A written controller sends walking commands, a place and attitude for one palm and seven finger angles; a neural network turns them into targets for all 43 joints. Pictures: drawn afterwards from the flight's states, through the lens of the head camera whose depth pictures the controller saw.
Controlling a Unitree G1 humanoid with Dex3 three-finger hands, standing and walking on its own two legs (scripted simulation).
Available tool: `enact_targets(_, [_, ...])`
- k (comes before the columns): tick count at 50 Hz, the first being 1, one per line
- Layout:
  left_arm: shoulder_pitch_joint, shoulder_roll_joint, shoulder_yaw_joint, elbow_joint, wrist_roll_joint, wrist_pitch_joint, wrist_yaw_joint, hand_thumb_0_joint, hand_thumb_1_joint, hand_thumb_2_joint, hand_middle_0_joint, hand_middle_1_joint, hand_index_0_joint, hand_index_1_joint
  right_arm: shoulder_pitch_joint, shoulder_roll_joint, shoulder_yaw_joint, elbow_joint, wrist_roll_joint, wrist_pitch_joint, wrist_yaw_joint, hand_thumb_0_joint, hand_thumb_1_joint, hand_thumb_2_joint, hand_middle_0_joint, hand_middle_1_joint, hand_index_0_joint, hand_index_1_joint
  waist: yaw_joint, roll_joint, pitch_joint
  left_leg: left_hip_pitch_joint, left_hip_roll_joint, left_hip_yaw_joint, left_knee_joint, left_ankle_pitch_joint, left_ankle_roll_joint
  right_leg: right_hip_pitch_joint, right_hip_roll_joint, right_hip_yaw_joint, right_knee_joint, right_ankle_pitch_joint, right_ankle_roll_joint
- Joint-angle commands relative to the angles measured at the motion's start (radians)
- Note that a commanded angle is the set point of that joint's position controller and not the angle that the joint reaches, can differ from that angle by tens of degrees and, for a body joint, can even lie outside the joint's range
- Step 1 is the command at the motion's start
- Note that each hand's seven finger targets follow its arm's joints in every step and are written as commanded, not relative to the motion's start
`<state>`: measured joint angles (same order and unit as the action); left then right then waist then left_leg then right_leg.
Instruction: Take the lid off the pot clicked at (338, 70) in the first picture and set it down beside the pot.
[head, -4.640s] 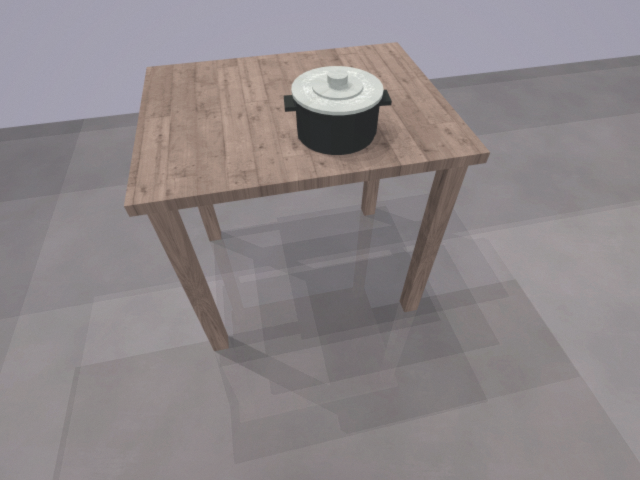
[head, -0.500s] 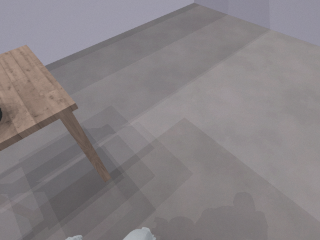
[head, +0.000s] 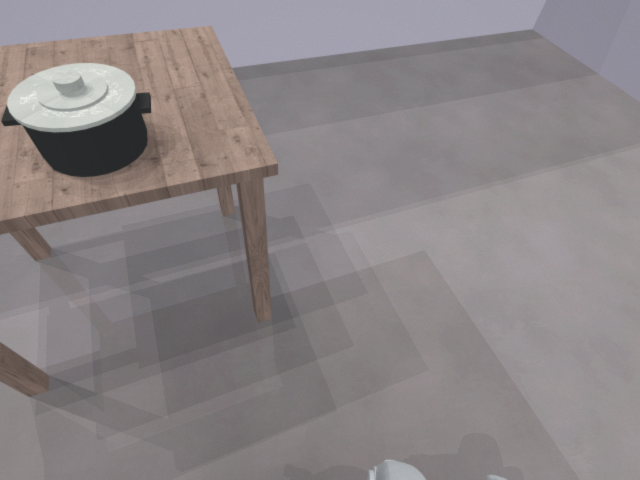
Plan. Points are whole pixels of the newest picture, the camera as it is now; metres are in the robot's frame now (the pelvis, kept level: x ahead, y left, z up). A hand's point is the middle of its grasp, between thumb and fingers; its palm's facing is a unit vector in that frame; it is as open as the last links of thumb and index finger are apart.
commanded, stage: turn to face it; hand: left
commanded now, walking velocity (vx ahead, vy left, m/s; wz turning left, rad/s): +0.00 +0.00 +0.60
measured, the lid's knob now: (68, 81) +0.67 +0.49 +0.08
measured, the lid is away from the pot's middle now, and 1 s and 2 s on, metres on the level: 0.00 0.00 0.00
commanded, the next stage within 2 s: take the last steps up to it in 0.56 s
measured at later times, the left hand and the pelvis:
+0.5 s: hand out of the picture +0.00 +0.18 -0.15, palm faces +0.29 -0.92 -0.27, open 7.4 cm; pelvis +0.00 -0.03 +0.00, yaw +16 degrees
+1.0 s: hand out of the picture +0.01 +0.22 -0.16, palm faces +0.37 -0.90 -0.24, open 7.4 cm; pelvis +0.03 +0.01 +0.00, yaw +22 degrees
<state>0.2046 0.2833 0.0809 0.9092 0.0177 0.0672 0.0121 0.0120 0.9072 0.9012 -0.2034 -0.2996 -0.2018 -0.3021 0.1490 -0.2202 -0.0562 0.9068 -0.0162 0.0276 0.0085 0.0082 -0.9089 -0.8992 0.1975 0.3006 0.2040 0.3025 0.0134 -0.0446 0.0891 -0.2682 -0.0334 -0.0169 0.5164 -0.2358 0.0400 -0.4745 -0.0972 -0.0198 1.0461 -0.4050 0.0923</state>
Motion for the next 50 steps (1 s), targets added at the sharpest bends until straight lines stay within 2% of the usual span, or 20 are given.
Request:
enact_targets(1, [-0.028, 0.073, 0.012, -0.093, -0.003, -0.032, 0.005, 0.0, 0.9, 0.9, -0.2, -0.3, -0.2, -0.3, 0.035, -0.219, -0.059, -0.058, -0.002, -0.011, -0.016, 0.0, -0.9, -0.9, 0.2, 0.3, 0.2, 0.3, -0.038, 0.188, -0.107, 0.113, 0.235, -0.294, -0.201, 0.205, 0.129, -0.045, 0.018, 0.024, -0.089, 0.013, 0.008])
enact_targets(7, [-0.003, 0.064, 0.007, -0.11, -0.009, -0.041, 0.012, 0.0, 0.9, 0.9, -0.2, -0.3, -0.2, -0.3, 0.012, -0.231, -0.07, -0.07, -0.008, 0.005, -0.014, 0.0, -0.9, -0.9, 0.2, 0.3, 0.2, 0.3, -0.024, 0.207, -0.118, 0.025, 0.217, -0.393, -0.157, 0.177, 0.126, 0.123, 0.075, 0.022, -0.315, 0.009, -0.016])
enact_targets(10, [0.087, 0.094, 0.016, -0.097, -0.01, -0.061, 0.019, 0.0, 0.9, 0.9, -0.2, -0.3, -0.2, -0.3, -0.018, -0.197, -0.065, -0.083, 0.005, 0.007, -0.01, 0.0, -0.9, -0.9, 0.2, 0.3, 0.2, 0.3, 0.025, 0.131, -0.141, -0.117, 0.136, -0.358, -0.034, 0.122, 0.058, 0.37, 0.057, 0.032, -0.624, 0.169, -0.031])
enact_targets(11, [0.104, 0.165, 0.031, -0.101, 0.004, -0.072, 0.027, 0.0, 0.9, 0.9, -0.2, -0.3, -0.2, -0.3, 0.009, -0.127, -0.053, -0.09, 0.016, 0.006, -0.005, 0.0, -0.9, -0.9, 0.2, 0.3, 0.2, 0.3, 0.03, -0.085, -0.144, -0.289, 0.027, -0.235, 0.157, -0.094, -0.014, 0.486, -0.152, 0.26, -0.781, 0.083, -0.092])
enact_targets(12, [0.091, 0.221, 0.036, -0.118, 0.009, -0.07, 0.027, 0.0, 0.9, 0.9, -0.2, -0.3, -0.2, -0.3, 0.008, -0.102, -0.048, -0.116, 0.008, 0.004, -0.003, 0.0, -0.9, -0.9, 0.2, 0.3, 0.2, 0.3, 0.032, -0.238, -0.122, -0.359, -0.067, -0.071, 0.391, -0.34, -0.072, 0.418, -0.368, 0.443, -0.831, 0.115, -0.207])
enact_targets(14, [0.013, 0.159, 0.029, -0.133, -0.002, -0.068, 0.03, 0.0, 0.9, 0.9, -0.2, -0.3, -0.2, -0.3, 0.005, -0.145, -0.063, -0.089, -0.006, 0.024, 0.003, 0.0, -0.9, -0.9, 0.2, 0.3, 0.2, 0.3, -0.008, -0.167, -0.067, -0.311, 0.006, -0.108, 0.638, -0.274, -0.057, 0.243, -0.303, 0.346, -0.82, 0.081, -0.231])
enact_targets(16, [-0.052, 0.102, 0.011, -0.143, 0.0, -0.074, 0.025, 0.0, 0.9, 0.9, -0.2, -0.3, -0.2, -0.3, 0.043, -0.128, -0.054, -0.056, -0.008, 0.027, 0.016, 0.0, -0.9, -0.9, 0.2, 0.3, 0.2, 0.3, -0.044, -0.128, -0.043, -0.296, 0.031, -0.059, 0.699, -0.171, -0.074, 0.239, -0.208, 0.159, -0.765, 0.22, -0.214])
enact_targets(17, [-0.031, 0.094, 0.008, -0.139, 0.001, -0.078, 0.024, 0.0, 0.9, 0.9, -0.2, -0.3, -0.2, -0.3, 0.045, -0.116, -0.048, -0.053, -0.006, 0.026, 0.018, 0.0, -0.9, -0.9, 0.2, 0.3, 0.2, 0.3, -0.034, -0.132, -0.061, -0.287, 0.031, -0.035, 0.673, -0.166, -0.082, 0.27, -0.192, 0.117, -0.742, 0.301, -0.214])
enact_targets(23, [0.098, 0.148, 0.02, -0.077, 0.012, -0.071, 0.019, 0.0, 0.9, 0.9, -0.2, -0.3, -0.2, -0.3, -0.061, -0.076, -0.022, -0.063, 0.008, 0.02, 0.015, 0.0, -0.9, -0.9, 0.2, 0.3, 0.2, 0.3, 0.038, -0.152, -0.086, -0.175, 0.02, 0.047, 0.348, -0.243, -0.085, 0.367, -0.22, 0.08, -0.698, 0.505, -0.243])
enact_targets(26, [0.098, 0.158, 0.027, -0.059, 0.013, -0.066, 0.018, 0.0, 0.9, 0.9, -0.2, -0.3, -0.2, -0.3, -0.03, -0.066, -0.014, -0.044, 0.012, 0.007, 0.006, 0.0, -0.9, -0.9, 0.2, 0.3, 0.2, 0.3, 0.025, -0.171, -0.116, -0.088, 0.006, 0.075, 0.182, -0.219, -0.075, 0.39, -0.218, 0.063, -0.643, 0.618, -0.231])
enact_targets(28, [0.083, 0.147, 0.026, -0.044, 0.003, -0.059, 0.018, 0.0, 0.9, 0.9, -0.2, -0.3, -0.2, -0.3, 0.042, -0.074, -0.012, -0.014, 0.012, -0.005, 0.0, 0.0, -0.9, -0.9, 0.2, 0.3, 0.2, 0.3, -0.012, -0.148, -0.151, 0.064, 0.005, 0.075, -0.048, -0.045, -0.063, 0.355, -0.188, 0.014, -0.551, 0.591, -0.168])
enact_targets(29, [0.08, 0.12, 0.021, -0.046, -0.008, -0.054, 0.014, 0.0, 0.9, 0.9, -0.2, -0.3, -0.2, -0.3, 0.084, -0.116, -0.019, -0.006, 0.008, -0.015, -0.003, 0.0, -0.9, -0.9, 0.2, 0.3, 0.2, 0.3, -0.038, -0.052, -0.175, 0.194, 0.066, 0.022, -0.158, 0.083, -0.041, 0.267, -0.154, -0.038, -0.442, 0.485, -0.117])
enact_targets(30, [0.1, 0.056, 0.01, -0.071, -0.014, -0.048, 0.006, 0.0, 0.9, 0.9, -0.2, -0.3, -0.2, -0.3, 0.101, -0.217, -0.039, -0.011, -0.004, -0.022, -0.007, 0.0, -0.9, -0.9, 0.2, 0.3, 0.2, 0.3, -0.043, 0.243, -0.188, 0.32, 0.308, -0.277, -0.18, 0.367, 0.06, 0.023, -0.038, -0.111, -0.261, 0.106, -0.044])
enact_targets(31, [0.056, 0.035, -0.009, -0.093, -0.006, -0.045, 0.008, 0.0, 0.9, 0.9, -0.2, -0.3, -0.2, -0.3, 0.128, -0.265, -0.047, -0.008, -0.003, -0.008, -0.009, 0.0, -0.9, -0.9, 0.2, 0.3, 0.2, 0.3, -0.068, 0.31, -0.162, 0.265, 0.42, -0.364, -0.186, 0.547, 0.169, -0.054, 0.001, -0.069, -0.129, -0.224, -0.036])
enact_targets(32, [0.011, 0.048, -0.007, -0.081, -0.001, -0.036, 0.015, 0.0, 0.9, 0.9, -0.2, -0.3, -0.2, -0.3, 0.136, -0.231, -0.039, 0.007, -0.005, -0.011, -0.021, 0.0, -0.9, -0.9, 0.2, 0.3, 0.2, 0.3, -0.078, 0.303, -0.155, 0.219, 0.376, -0.337, -0.195, 0.486, 0.181, -0.055, 0.0, -0.007, -0.042, -0.202, -0.043])
enact_targets(33, [0.005, 0.047, -0.007, -0.06, -0.005, -0.035, 0.013, 0.0, 0.9, 0.9, -0.2, -0.3, -0.2, -0.3, 0.09, -0.206, -0.03, 0.004, -0.005, -0.012, -0.031, 0.0, -0.9, -0.9, 0.2, 0.3, 0.2, 0.3, -0.054, 0.302, -0.124, 0.181, 0.341, -0.296, -0.193, 0.442, 0.173, -0.061, -0.003, 0.02, 0.0, -0.143, -0.045])
enact_targets(36, [0.037, 0.035, -0.011, -0.002, 0.001, -0.045, -0.007, 0.0, 0.9, 0.9, -0.2, -0.3, -0.2, -0.3, 0.057, -0.152, -0.008, 0.004, -0.005, -0.03, -0.034, 0.0, -0.9, -0.9, 0.2, 0.3, 0.2, 0.3, -0.026, 0.197, -0.092, 0.186, 0.252, -0.208, -0.226, 0.305, 0.14, -0.059, 0.009, -0.002, 0.013, -0.005, -0.04])
enact_targets(46, [-0.043, -0.012, -0.03, -0.016, 0.008, -0.079, -0.03, 0.0, 0.9, 0.9, -0.2, -0.3, -0.2, -0.3, 0.179, -0.142, -0.017, 0.07, -0.009, -0.06, -0.031, 0.0, -0.9, -0.9, 0.2, 0.3, 0.2, 0.3, -0.054, 0.157, -0.02, 0.156, 0.255, -0.275, -0.306, -0.103, 0.173, 0.021, 0.026, -0.041, -0.338, 0.013, -0.059])
enact_targets(48, [0.021, -0.01, -0.025, 0.008, 0.007, -0.087, -0.031, 0.0, 0.9, 0.9, -0.2, -0.3, -0.2, -0.3, 0.162, -0.133, -0.014, 0.082, -0.007, -0.061, -0.029, 0.0, -0.9, -0.9, 0.2, 0.3, 0.2, 0.3, -0.018, 0.137, -0.029, 0.076, 0.231, -0.25, -0.267, -0.152, 0.15, 0.162, 0.051, -0.057, -0.442, 0.068, -0.066])
enact_targets(50, [0.152, 0.013, -0.013, 0.057, 0.01, -0.101, -0.024, 0.0, 0.9, 0.9, -0.2, -0.3, -0.2, -0.3, 0.14, -0.093, -0.003, 0.09, 0.0, -0.063, -0.029, 0.0, -0.9, -0.9, 0.2, 0.3, 0.2, 0.3, 0.044, 0.042, -0.032, -0.106, 0.139, -0.166, -0.094, -0.229, 0.083, 0.433, 0.036, -0.022, -0.615, 0.114, -0.08])
